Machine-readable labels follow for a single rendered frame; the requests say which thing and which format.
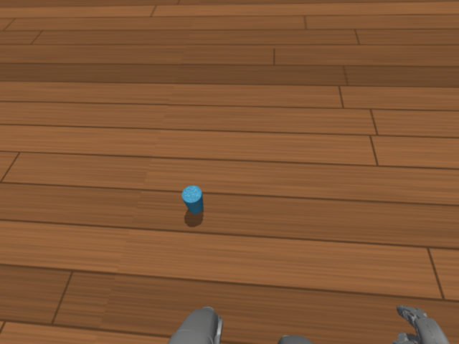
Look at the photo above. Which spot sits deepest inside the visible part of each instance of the right robot hand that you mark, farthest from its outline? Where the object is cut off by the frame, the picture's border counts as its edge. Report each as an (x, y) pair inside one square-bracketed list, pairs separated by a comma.
[(428, 331)]

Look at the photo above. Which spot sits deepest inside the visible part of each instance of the cup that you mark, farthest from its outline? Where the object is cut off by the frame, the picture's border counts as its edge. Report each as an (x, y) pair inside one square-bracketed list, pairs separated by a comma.
[(192, 196)]

